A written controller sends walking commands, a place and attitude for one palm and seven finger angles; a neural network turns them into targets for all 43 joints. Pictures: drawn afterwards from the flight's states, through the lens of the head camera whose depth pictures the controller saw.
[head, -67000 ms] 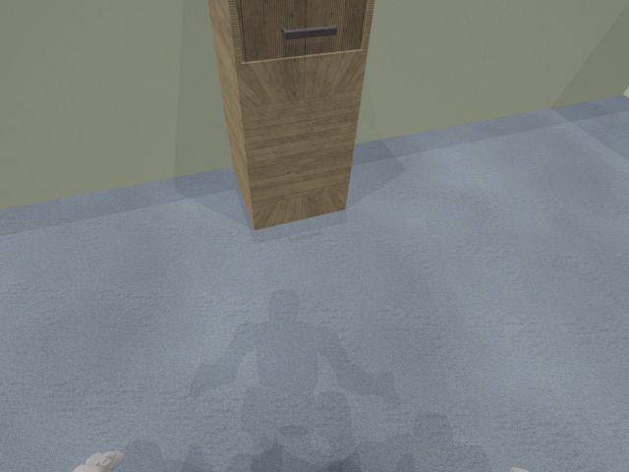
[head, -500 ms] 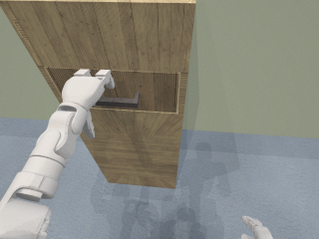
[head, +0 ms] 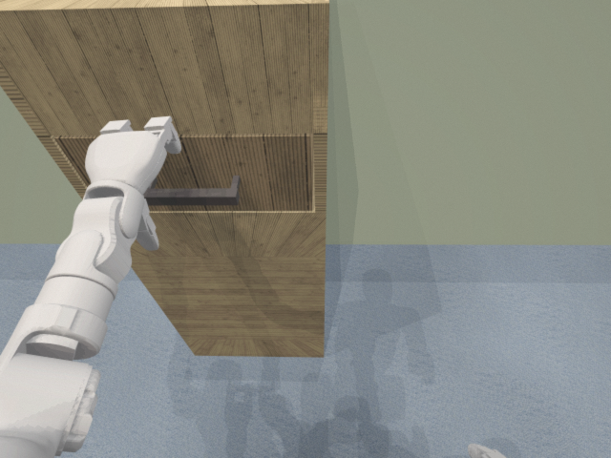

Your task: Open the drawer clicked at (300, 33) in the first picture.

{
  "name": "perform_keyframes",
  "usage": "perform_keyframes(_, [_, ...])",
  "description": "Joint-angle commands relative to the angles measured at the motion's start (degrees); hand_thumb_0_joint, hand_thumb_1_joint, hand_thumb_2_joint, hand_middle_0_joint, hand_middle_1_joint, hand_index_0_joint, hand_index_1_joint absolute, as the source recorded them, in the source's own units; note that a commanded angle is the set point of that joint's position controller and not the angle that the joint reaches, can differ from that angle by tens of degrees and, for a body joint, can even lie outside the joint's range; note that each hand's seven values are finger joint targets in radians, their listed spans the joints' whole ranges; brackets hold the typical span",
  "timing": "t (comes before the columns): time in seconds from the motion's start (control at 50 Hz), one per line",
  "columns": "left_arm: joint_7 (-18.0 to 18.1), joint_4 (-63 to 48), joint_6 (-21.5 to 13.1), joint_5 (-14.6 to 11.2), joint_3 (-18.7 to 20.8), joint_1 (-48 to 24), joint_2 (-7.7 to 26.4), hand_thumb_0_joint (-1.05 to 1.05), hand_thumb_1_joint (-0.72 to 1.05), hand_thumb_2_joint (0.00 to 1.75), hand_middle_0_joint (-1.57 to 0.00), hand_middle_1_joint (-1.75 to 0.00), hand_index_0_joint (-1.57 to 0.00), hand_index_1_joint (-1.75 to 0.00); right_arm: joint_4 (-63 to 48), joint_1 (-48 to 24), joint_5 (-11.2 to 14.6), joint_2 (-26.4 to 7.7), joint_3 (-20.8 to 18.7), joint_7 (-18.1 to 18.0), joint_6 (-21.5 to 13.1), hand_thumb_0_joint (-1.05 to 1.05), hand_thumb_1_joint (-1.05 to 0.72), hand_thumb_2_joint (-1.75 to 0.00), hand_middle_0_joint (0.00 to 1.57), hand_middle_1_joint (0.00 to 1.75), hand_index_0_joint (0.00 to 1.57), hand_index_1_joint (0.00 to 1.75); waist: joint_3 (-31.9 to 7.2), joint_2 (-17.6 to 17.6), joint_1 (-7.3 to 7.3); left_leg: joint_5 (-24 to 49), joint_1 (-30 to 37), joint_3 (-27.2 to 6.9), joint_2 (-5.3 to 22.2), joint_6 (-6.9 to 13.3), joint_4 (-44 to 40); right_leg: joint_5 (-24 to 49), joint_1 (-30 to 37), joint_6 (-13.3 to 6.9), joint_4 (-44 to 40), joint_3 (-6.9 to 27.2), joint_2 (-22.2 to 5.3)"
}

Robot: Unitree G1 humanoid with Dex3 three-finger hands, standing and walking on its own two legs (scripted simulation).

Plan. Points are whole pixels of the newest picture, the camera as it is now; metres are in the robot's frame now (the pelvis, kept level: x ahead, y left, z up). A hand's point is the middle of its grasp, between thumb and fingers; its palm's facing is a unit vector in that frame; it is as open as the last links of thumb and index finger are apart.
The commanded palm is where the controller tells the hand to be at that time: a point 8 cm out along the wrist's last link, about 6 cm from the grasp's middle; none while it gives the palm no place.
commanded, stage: re-aim the fingers above the handle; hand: left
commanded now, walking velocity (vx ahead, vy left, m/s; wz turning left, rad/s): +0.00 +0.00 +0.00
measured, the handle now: (191, 189) +0.50 +0.22 +0.06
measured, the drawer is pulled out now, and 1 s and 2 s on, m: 0.00 0.00 0.00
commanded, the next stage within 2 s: lower the fingers behind the handle in 1.36 s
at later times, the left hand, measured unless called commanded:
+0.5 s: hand (159, 173) +0.44 +0.23 +0.14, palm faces +0.09 +0.01 -1.00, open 13.6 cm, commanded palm +0.39 +0.22 +0.17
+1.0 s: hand (132, 198) +0.41 +0.26 +0.12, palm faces -0.08 +0.02 -1.00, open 13.9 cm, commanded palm +0.39 +0.21 +0.17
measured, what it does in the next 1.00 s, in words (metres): stands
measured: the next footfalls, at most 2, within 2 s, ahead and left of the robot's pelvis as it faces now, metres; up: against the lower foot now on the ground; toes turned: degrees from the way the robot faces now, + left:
none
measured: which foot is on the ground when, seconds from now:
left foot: down 0.00-1.00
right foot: down 0.00-1.00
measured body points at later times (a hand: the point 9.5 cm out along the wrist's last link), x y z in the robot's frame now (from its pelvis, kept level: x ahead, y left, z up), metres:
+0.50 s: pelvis +0.02 -0.02 +0.00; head +0.05 -0.06 +0.45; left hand +0.43 +0.22 +0.19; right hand +0.16 -0.26 -0.13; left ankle +0.01 +0.04 -0.73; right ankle -0.01 -0.10 -0.73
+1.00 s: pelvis +0.02 -0.04 +0.00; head +0.04 -0.07 +0.45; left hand +0.41 +0.25 +0.18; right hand +0.17 -0.28 -0.13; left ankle +0.01 +0.04 -0.73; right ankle -0.01 -0.10 -0.73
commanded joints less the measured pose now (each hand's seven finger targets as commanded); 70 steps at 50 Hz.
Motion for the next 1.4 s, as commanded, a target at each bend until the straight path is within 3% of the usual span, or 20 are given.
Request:
perform_keyframes(0.0, [-2.9, -5.5, 3.5, -0.1, 1.5, -13.9, 10.5, 0.00, -0.50, 0.30, -0.30, -1.20, -0.30, -1.20, -8.7, -2.6, 0.4, -8.8, -3.4, -0.4, -1.2, 0.00, -0.90, -0.90, 0.20, 0.30, 0.20, 0.30, -17.3, -5.9, 0.33, 15.7, 9.9, -5.1, 5.3, -4.6, -3.9, 10.4, 6.3, -1.1, -4.7, 0.0, -2.1])
perform_keyframes(0.08, [-8.9, -22.1, -1.6, -3.6, -8.3, -20.4, 1.1, 0.00, -0.50, 0.30, -0.30, -1.20, -0.30, -1.20, -10.9, -2.4, 0.0, -8.1, -4.4, -1.0, -2.5, 0.00, -0.90, -0.90, 0.20, 0.30, 0.20, 0.30, -19.7, -3.5, -3.40, 20.3, 18.7, -6.9, 5.2, -3.3, -1.5, 11.3, 1.5, -0.6, -5.3, 0.3, -1.9])
perform_keyframes(0.14, [-7.9, -29.3, -7.3, -4.7, -5.0, -27.1, 5.8, 0.00, -0.50, 0.30, -0.30, -1.20, -0.30, -1.20, -9.4, -1.7, -0.5, -7.5, -4.4, -2.0, -3.5, 0.00, -0.90, -0.90, 0.20, 0.30, 0.20, 0.30, -19.4, 1.5, -3.67, 21.3, 21.9, -7.9, 4.6, -3.9, -0.6, 11.1, -1.5, -1.0, -5.0, 0.4, -1.4])
perform_keyframes(0.2, [-2.5, -29.2, -10.2, -3.9, 5.5, -27.7, 15.2, 0.00, -0.50, 0.30, -0.30, -1.20, -0.30, -1.20, -7.5, -0.9, -0.7, -7.2, -4.4, -2.0, -3.8, 0.00, -0.90, -0.90, 0.20, 0.30, 0.20, 0.30, -20.1, 4.7, -0.80, 23.8, 21.3, -8.4, 4.6, -5.7, -0.7, 11.4, -1.2, -1.8, -4.0, -0.2, -0.8])
perform_keyframes(0.26, [3.4, -17.9, -7.5, -3.2, 12.4, -26.1, 19.6, 0.00, -0.50, 0.30, -0.30, -1.20, -0.30, -1.20, -5.6, -2.7, -0.3, -6.5, -2.8, -1.5, -3.4, 0.00, -0.90, -0.90, 0.20, 0.30, 0.20, 0.30, -15.5, -0.9, 1.83, 17.6, 10.8, -6.2, 3.6, -5.5, -2.2, 11.0, 2.8, -2.1, -3.1, -0.5, -0.9])
perform_keyframes(0.36, [6.6, -6.3, 3.6, 0.1, 9.1, -20.6, 17.3, 0.00, -0.50, 0.30, -0.30, -1.20, -0.30, -1.20, -5.7, -6.3, -0.5, -6.7, -1.8, -0.3, -2.0, 0.00, -0.90, -0.90, 0.20, 0.30, 0.20, 0.30, -19.8, -1.7, 4.15, 18.3, 7.0, -3.4, 3.7, -5.6, -3.6, 15.2, 10.5, -1.5, -3.1, 0.9, -1.9])
perform_keyframes(0.46, [-4.6, -6.6, 8.9, -1.6, -0.4, -7.0, 8.1, 0.00, -0.50, 0.30, -0.30, -1.20, -0.30, -1.20, -10.1, -5.7, 0.9, -8.7, -2.6, 0.2, -0.1, 0.00, -0.90, -0.90, 0.20, 0.30, 0.20, 0.30, -20.0, -10.5, 0.58, 21.1, 6.9, -2.3, 3.9, -3.5, -3.0, 26.5, 15.9, 0.4, -4.4, 1.8, -2.8])
perform_keyframes(0.5, [-8.8, -10.7, 7.4, -3.6, 0.3, -4.5, 9.2, 0.00, -0.50, 0.30, -0.30, -1.20, -0.30, -1.20, -11.4, -6.3, 1.1, -9.2, -2.4, -0.2, 0.1, 0.00, -0.90, -0.90, 0.20, 0.30, 0.20, 0.30, -18.5, -12.6, 0.22, 20.8, 6.8, -2.1, 3.3, -2.8, -2.8, 30.4, 17.2, 0.9, -4.6, 2.3, -3.1])
perform_keyframes(0.58, [-11.2, -29.8, -1.8, -4.8, 0.5, -16.0, 10.7, 0.00, -0.50, 0.30, -0.30, -1.20, -0.30, -1.20, -12.3, -7.2, -0.3, -8.1, -2.9, -1.7, -1.1, 0.00, -0.90, -0.90, 0.20, 0.30, 0.20, 0.30, -18.8, -5.4, -1.01, 21.6, 11.6, -3.0, 2.5, -1.7, -1.6, 31.0, 14.3, 0.4, -5.1, 3.2, -3.1])
perform_keyframes(0.68, [-1.5, -37.8, -11.0, -3.3, 12.9, -18.9, 21.2, 0.00, -0.50, 0.30, -0.30, -1.20, -0.30, -1.20, -8.4, -4.3, -1.4, -6.3, -4.1, -2.2, -3.2, 0.00, -0.90, -0.90, 0.20, 0.30, 0.20, 0.30, -24.1, 8.2, 1.43, 29.2, 17.6, -4.1, 2.7, -3.5, 0.4, 26.1, 9.9, -1.3, -3.7, 3.3, -1.7])
perform_keyframes(0.8, [6.1, -13.0, -0.7, -2.7, 12.3, -16.7, 19.5, 0.00, -0.50, 0.30, -0.30, -1.20, -0.30, -1.20, -5.2, -7.6, 0.0, -6.7, -2.8, -1.2, -3.0, 0.00, -0.90, -0.90, 0.20, 0.30, 0.20, 0.30, -16.4, -3.0, 2.74, 14.1, 5.0, -2.0, 2.5, -4.1, -2.6, 16.9, 11.3, -0.3, -4.8, 3.4, -2.7])
perform_keyframes(0.92, [-7.8, -4.6, 8.6, -2.6, -4.6, -9.9, 6.3, 0.00, -0.50, 0.30, -0.30, -1.20, -0.30, -1.20, -9.2, -6.2, 1.3, -9.4, -3.0, -0.7, -0.2, 0.00, -0.90, -0.90, 0.20, 0.30, 0.20, 0.30, -15.6, -9.0, -1.64, 14.8, 5.9, -2.2, 2.8, -3.0, -2.5, 23.6, 13.0, 0.9, -5.8, 2.3, -3.3])
perform_keyframes(0.98, [-14.3, -19.0, 2.8, -5.9, -11.4, -16.4, -1.0, 0.00, -0.50, 0.30, -0.30, -1.20, -0.30, -1.20, -11.5, -6.9, 0.3, -8.6, -3.2, -1.5, -1.4, 0.00, -0.90, -0.90, 0.20, 0.30, 0.20, 0.30, -17.2, -7.8, -4.01, 16.5, 10.4, -2.9, 2.1, -1.9, -1.2, 26.4, 11.1, 1.0, -5.7, 2.6, -3.5])
perform_keyframes(1.06, [-11.0, -31.9, -8.7, -6.1, -0.8, -26.3, 9.9, 0.00, -0.50, 0.30, -0.30, -1.20, -0.30, -1.20, -9.4, -4.3, -0.9, -7.3, -3.6, -3.1, -3.3, 0.00, -0.90, -0.90, 0.20, 0.30, 0.20, 0.30, -21.5, 1.0, -2.77, 19.9, 17.0, -4.9, 1.9, -2.0, -0.1, 22.7, 7.6, -0.4, -4.5, 2.9, -2.5])
perform_keyframes(1.12, [-2.4, -27.0, -12.8, -4.2, 9.7, -27.2, 17.8, 0.00, -0.50, 0.30, -0.30, -1.20, -0.30, -1.20, -6.8, -2.4, -1.1, -6.4, -3.5, -3.1, -3.9, 0.00, -0.90, -0.90, 0.20, 0.30, 0.20, 0.30, -20.7, 0.6, -0.50, 19.8, 12.6, -4.8, 2.4, -3.0, 0.2, 19.9, 6.8, -1.0, -2.8, 2.0, -2.1])
perform_keyframes(1.18, [5.8, -18.6, -8.7, -2.7, 17.1, -26.2, 24.1, 0.00, -0.50, 0.30, -0.30, -1.20, -0.30, -1.20, -5.0, -3.8, -0.5, -6.4, -3.1, -1.9, -3.8, 0.00, -0.90, -0.90, 0.20, 0.30, 0.20, 0.30, -19.5, -0.5, 2.77, 17.0, 5.8, -3.8, 2.6, -4.4, -1.1, 16.1, 8.6, -1.5, -2.5, 2.2, -1.9])
perform_keyframes(1.24, [8.7, -9.9, -1.1, -1.5, 12.1, -22.7, 19.9, 0.00, -0.50, 0.30, -0.30, -1.20, -0.30, -1.20, -5.2, -6.2, -0.3, -6.3, -2.1, -0.9, -2.9, 0.00, -0.90, -0.90, 0.20, 0.30, 0.20, 0.30, -18.9, -0.2, 3.72, 15.9, 4.0, -2.6, 2.9, -5.2, -2.5, 16.0, 10.2, -1.4, -2.4, 2.1, -1.9])
perform_keyframes(1.28, [7.4, -1.1, 4.6, -0.3, 11.2, -15.1, 18.7, 0.00, -0.50, 0.30, -0.30, -1.20, -0.30, -1.20, -5.2, -6.7, -0.4, -6.9, -2.0, -0.1, -1.6, 0.00, -0.90, -0.90, 0.20, 0.30, 0.20, 0.30, -20.7, -3.2, 4.64, 16.8, 2.8, -2.1, 3.2, -5.3, -3.3, 18.3, 14.2, -0.9, -3.0, 2.5, -2.1])
perform_keyframes(1.34, [-0.5, 1.8, 10.0, -0.7, 2.5, -8.8, 11.6, 0.00, -0.50, 0.30, -0.30, -1.20, -0.30, -1.20, -7.5, -5.6, 0.8, -8.7, -2.1, 0.4, 0.3, 0.00, -0.90, -0.90, 0.20, 0.30, 0.20, 0.30, -17.5, -9.9, 1.52, 15.6, 2.5, -1.6, 3.7, -4.3, -4.0, 20.4, 14.8, 0.5, -4.7, 2.0, -2.7])
perform_keyframes(1.38, [-4.0, 1.2, 9.9, -2.0, 4.4, -9.1, 14.9, 0.00, -0.50, 0.30, -0.30, -1.20, -0.30, -1.20, -8.3, -6.4, 1.3, -9.5, -1.9, -0.2, 1.0, 0.00, -0.90, -0.90, 0.20, 0.30, 0.20, 0.30, -15.5, -13.4, 1.47, 14.1, 2.3, -1.6, 3.7, -3.8, -4.9, 19.5, 15.8, 0.8, -6.0, 2.5, -3.0])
